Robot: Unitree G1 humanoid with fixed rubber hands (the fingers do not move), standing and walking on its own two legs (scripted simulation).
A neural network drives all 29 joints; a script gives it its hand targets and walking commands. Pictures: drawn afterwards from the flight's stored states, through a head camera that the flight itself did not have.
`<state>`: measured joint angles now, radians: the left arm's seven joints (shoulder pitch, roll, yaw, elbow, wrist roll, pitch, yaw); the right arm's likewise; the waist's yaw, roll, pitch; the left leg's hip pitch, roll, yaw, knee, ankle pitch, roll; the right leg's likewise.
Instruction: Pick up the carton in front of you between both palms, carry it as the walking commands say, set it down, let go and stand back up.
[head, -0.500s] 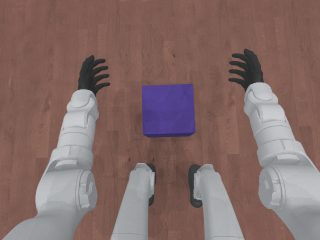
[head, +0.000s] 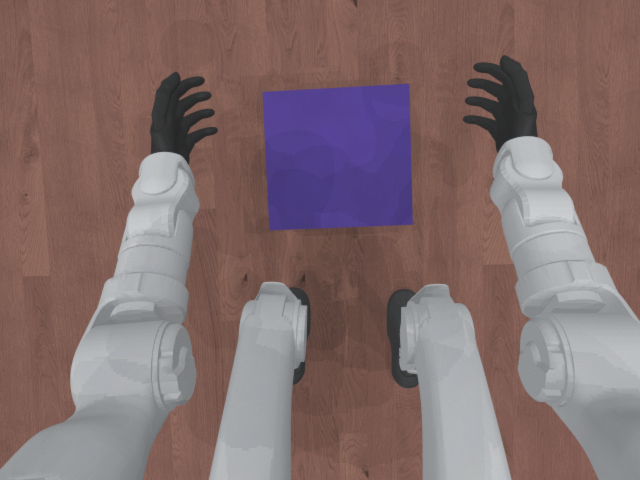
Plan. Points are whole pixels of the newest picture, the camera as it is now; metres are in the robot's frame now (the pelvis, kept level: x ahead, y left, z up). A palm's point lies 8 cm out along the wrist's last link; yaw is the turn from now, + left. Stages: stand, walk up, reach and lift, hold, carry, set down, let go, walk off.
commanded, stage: reach and lift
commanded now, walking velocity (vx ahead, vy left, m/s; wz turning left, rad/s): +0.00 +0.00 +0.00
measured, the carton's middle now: (337, 168) +0.46 +0.02 -0.40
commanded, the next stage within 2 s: none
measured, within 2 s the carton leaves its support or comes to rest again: leaves its support in 1.26 s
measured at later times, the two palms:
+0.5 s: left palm (224, 166) +0.46 +0.21 -0.33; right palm (457, 155) +0.47 -0.17 -0.33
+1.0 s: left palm (242, 160) +0.46 +0.18 -0.33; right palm (439, 148) +0.48 -0.13 -0.33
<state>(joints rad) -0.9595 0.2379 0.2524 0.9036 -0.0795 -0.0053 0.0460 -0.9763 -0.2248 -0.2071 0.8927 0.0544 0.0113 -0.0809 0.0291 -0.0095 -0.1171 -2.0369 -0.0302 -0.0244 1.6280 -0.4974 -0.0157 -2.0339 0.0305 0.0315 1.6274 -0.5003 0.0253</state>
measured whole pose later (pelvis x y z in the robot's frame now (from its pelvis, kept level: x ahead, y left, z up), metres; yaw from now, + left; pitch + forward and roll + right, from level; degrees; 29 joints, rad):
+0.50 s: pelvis -0.05 +0.00 -0.15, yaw +0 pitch +39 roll +0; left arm -1.30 0.35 0.10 1.11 -0.25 -0.01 0.10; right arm -1.33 -0.34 -0.05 1.11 0.23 0.01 -0.13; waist 0.03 -0.01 0.30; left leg -2.31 -0.03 -0.02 2.14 -0.52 -0.03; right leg -2.30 0.05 0.03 2.14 -0.52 0.04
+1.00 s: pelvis -0.04 +0.00 -0.15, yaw +0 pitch +40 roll +0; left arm -1.31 0.29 0.03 1.12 -0.26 -0.04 0.13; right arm -1.35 -0.29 0.02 1.14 0.26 -0.03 -0.14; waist 0.03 -0.01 0.27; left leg -2.31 -0.04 -0.02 2.14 -0.53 -0.03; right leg -2.30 0.04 0.02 2.14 -0.54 0.04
